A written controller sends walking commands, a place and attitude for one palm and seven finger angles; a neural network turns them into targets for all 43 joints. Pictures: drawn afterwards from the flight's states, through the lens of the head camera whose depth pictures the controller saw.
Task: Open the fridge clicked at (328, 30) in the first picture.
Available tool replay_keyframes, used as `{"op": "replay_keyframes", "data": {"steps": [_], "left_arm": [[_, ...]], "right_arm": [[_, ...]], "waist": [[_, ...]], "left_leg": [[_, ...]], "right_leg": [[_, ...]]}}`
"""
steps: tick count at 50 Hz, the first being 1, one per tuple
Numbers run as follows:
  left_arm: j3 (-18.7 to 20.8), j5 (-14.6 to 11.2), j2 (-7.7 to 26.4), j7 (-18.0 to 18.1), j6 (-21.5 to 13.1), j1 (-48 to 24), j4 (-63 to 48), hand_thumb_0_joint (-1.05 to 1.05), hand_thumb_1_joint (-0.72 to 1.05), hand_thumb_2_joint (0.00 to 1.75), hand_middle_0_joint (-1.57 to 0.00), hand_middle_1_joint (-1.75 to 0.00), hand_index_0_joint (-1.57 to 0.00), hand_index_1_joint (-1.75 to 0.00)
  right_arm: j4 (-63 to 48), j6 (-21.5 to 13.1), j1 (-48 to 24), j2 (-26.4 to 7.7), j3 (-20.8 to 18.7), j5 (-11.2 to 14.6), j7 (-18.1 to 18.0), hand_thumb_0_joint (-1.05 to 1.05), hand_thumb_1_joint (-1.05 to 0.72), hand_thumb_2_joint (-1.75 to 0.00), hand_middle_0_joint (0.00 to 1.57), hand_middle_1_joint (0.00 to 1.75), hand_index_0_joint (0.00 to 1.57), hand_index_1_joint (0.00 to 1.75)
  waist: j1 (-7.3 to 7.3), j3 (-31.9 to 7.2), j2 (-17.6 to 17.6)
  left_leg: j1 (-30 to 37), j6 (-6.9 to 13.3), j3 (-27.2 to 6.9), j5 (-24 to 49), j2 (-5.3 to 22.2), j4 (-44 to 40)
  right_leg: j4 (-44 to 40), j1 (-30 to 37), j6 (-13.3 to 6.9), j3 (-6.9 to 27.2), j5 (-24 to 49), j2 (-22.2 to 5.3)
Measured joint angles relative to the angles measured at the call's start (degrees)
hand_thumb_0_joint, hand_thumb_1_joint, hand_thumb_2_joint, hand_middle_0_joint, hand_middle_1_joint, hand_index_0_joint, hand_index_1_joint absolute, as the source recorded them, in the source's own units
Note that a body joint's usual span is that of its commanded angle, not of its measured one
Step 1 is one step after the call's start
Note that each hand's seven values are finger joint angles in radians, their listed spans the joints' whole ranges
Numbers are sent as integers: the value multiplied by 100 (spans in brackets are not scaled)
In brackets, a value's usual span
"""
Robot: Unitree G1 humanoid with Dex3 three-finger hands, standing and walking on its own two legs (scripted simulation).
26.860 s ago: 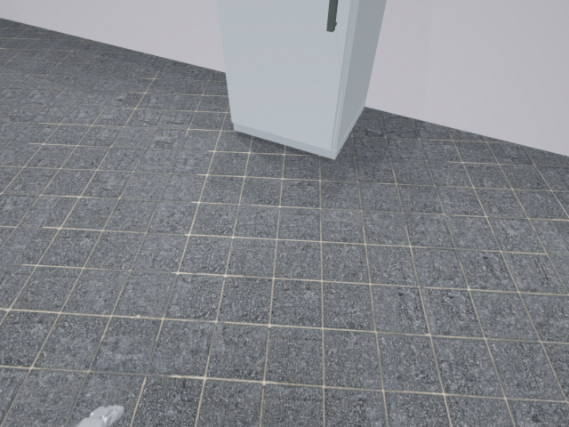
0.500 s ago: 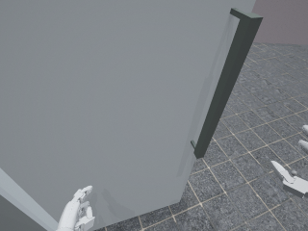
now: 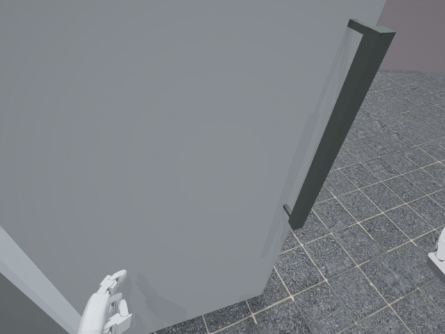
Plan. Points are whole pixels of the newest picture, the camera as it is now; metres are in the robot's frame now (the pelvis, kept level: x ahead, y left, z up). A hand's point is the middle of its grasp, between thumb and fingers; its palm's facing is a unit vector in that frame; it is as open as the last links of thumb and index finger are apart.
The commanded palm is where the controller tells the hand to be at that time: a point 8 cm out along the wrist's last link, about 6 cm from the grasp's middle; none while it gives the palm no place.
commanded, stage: draw the hand back to the body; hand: right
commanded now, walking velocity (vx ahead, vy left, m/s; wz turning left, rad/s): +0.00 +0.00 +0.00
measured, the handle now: (318, 149) +0.41 -0.18 +0.16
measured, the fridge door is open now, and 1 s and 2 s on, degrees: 73 73 73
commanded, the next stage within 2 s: step back with the hand held close in 0.04 s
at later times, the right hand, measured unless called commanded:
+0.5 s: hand (429, 262) +0.18 -0.28 +0.15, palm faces +0.36 +0.81 -0.47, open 7.5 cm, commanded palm +0.12 -0.32 +0.18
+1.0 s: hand out of the picture +0.11 -0.31 +0.15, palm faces +0.44 +0.81 -0.39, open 7.5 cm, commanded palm +0.04 -0.35 +0.18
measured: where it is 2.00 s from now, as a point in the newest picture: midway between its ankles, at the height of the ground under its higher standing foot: outside the picture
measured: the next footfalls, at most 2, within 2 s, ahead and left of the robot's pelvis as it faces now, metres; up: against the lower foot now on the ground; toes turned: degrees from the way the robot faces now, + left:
left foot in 1.30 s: -0.20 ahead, +0.10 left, +0.00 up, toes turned +7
right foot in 1.48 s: -0.08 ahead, -0.13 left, +0.00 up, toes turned +4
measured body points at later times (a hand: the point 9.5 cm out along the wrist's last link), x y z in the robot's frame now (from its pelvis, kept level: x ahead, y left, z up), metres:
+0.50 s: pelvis -0.03 -0.02 +0.00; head -0.01 -0.03 +0.45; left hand +0.13 +0.23 -0.08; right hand +0.16 -0.32 +0.17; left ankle +0.00 +0.11 -0.74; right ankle -0.01 -0.11 -0.74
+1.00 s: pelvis -0.10 -0.05 -0.02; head -0.08 -0.09 +0.42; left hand +0.06 +0.19 -0.08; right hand +0.08 -0.35 +0.18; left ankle -0.05 +0.11 -0.71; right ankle -0.01 -0.11 -0.74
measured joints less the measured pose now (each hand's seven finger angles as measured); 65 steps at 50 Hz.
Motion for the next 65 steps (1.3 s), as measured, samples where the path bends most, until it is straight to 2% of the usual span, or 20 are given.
{"op": "replay_keyframes", "data": {"steps": [9, 11, 17, 21, 24, 31, 38, 40, 43, 46, 48, 49, 51, 53, 57, 60, 64, 65], "left_arm": [[15, -7, 2, 8, -32, -1, 26, 2, 90, 90, -20, -30, -21, -30], [1, -11, 45, 9, 43, -16, -42, 2, 90, 90, -20, -30, -21, -30], [39, 11, 61, -33, 464, -178, -285, 2, 91, 90, -20, -30, -21, -30], [92, -13, 28, -14, 636, -152, -478, 2, 91, 90, -20, -30, -21, -30], [112, -29, -22, 6, 692, -83, -575, 1, 91, 90, -20, -30, -21, -30], [52, -23, -145, -3, 568, 90, -635, 1, 91, 90, -20, -30, -21, -30], [-62, -10, -239, -51, 370, 122, -555, 1, 90, 90, -20, -30, -21, -30], [-76, -8, -257, -72, 363, 112, -523, 1, 90, 90, -20, -30, -21, -30], [-84, 30, -227, -121, 374, 61, -407, 1, 90, 90, -21, -30, -21, -30], [-86, 42, -195, -142, 420, -2, -316, 1, 90, 90, -21, -30, -21, -30], [-60, 47, -160, -104, 402, 34, -392, 1, 90, 90, -21, -30, -21, -30], [-13, 60, -159, -76, 357, 55, -424, 2, 90, 90, -21, -30, -21, -30], [83, 65, -220, -61, 264, 84, -407, 2, 90, 90, -20, -30, -21, -30], [126, 70, -283, -91, 189, 102, -339, 2, 90, 90, -20, -30, -21, -30], [92, 54, -333, -163, 83, 79, -227, 1, 90, 90, -20, -30, -21, -30], [47, 58, -345, -182, 55, -13, -229, 1, 90, 90, -20, -30, -21, -30], [-11, 71, -365, -195, 151, -228, -392, 1, 90, 90, -21, -30, -21, -30], [-20, 54, -347, -191, 192, -299, -445, 1, 90, 90, -21, -30, -21, -30]], "right_arm": [[75, -42, -14, 10, 6, 12, 26, 1, -88, -89, 21, 30, 21, 30], [25, -142, -90, 88, -18, -6, 33, 1, -88, -89, 21, 30, 21, 30], [-177, -490, -22, 117, -109, -121, -28, 1, -89, -89, 21, 30, 21, 30], [-398, -530, 294, -53, -139, -152, -56, 1, -88, -89, 21, 30, 21, 30], [-552, -550, 454, -226, -235, -165, -88, 1, -88, -89, 21, 30, 21, 30], [-854, -648, 501, -379, -497, -191, -182, 1, -88, -89, 21, 30, 21, 30], [-825, -782, 265, -165, -543, -244, -190, 1, -88, -89, 21, 30, 21, 30], [-784, -797, 202, -91, -518, -238, -192, 1, -88, -89, 21, 30, 21, 30], [-827, -789, 127, 6, -404, -214, -228, 1, -88, -89, 21, 30, 21, 30], [-1016, -781, 125, -55, -342, -195, -260, 1, -88, -89, 21, 30, 21, 30], [-1137, -841, 193, -132, -391, -238, -266, 1, -88, -89, 21, 30, 21, 30], [-1156, -879, 194, -180, -445, -276, -260, 1, -88, -89, 21, 30, 21, 30], [-1139, -975, 164, -313, -605, -300, -243, 1, -88, -89, 21, 30, 21, 30], [-1134, -1061, 153, -408, -766, -254, -244, 1, -88, -89, 21, 30, 21, 30], [-1227, -1115, 146, -364, -815, -153, -257, 1, -88, -89, 21, 30, 21, 30], [-1212, -1073, 89, -319, -673, -111, -218, 1, -88, -89, 21, 30, 20, 30], [-1180, -1017, 87, -530, -614, -30, -86, 1, -89, -89, 21, 30, 20, 30], [-1175, -1038, 95, -592, -622, -13, -42, 1, -89, -89, 21, 30, 20, 30]], "waist": [[13, 30, -22], [-5, 41, -50], [212, 141, 100], [374, 223, 265], [436, 279, 387], [381, 373, 560], [264, 428, 395], [253, 390, 385], [298, 363, 456], [392, 451, 645], [434, 475, 642], [468, 502, 582], [496, 522, 509], [459, 472, 474], [308, 315, 410], [302, 240, 348], [359, 241, 380], [361, 296, 354]], "left_leg": [[26, 43, 4, 38, -47, -30], [-26, 38, -5, 88, -90, -80], [-431, -10, -121, 227, -65, -20], [-640, -93, -232, 259, 31, 98], [-775, -147, -270, 278, 94, 193], [-1102, -226, -290, 226, 212, 602], [-1230, -220, -244, 162, 143, 919], [-1314, -197, -224, 179, 127, 959], [-1430, -185, -210, 263, 160, 953], [-1467, -233, -234, 332, 251, 985], [-1596, -217, -304, -78, 170, 1305], [-1680, -215, -386, -399, 67, 1787], [-1766, -199, -535, -872, -132, 2827], [-1645, -201, -534, -1177, -224, 3208], [-1055, -218, -404, -1464, -225, 2491], [-502, -195, -359, -1437, -226, 1418], [174, -88, -254, -631, -176, -151], [237, -130, -226, -352, -174, -361]], "right_leg": [[-25, 27, 38, 3, 38, -45], [41, -70, 26, -6, 26, -87], [135, -445, -24, -124, 84, -71], [123, -565, -113, -236, 145, 22], [180, -679, -176, -272, 171, 80], [554, -1009, -294, -279, 139, 175], [1086, -1301, -306, -170, 23, 102], [1277, -1446, -284, -144, -206, 86], [1537, -1661, -169, -70, -762, 150], [1372, -1638, -207, -125, -333, 218], [1231, -1644, -404, -171, 261, 155], [1244, -1673, -473, -136, 369, 113], [1147, -1684, -503, -59, 393, 57], [895, -1683, -485, -33, 524, -9], [279, -1676, -455, -123, 958, -167], [-80, -1721, -447, -165, 1265, -217], [-123, -1985, -395, -244, 1516, -185], [-13, -2083, -366, -255, 1517, -205]]}}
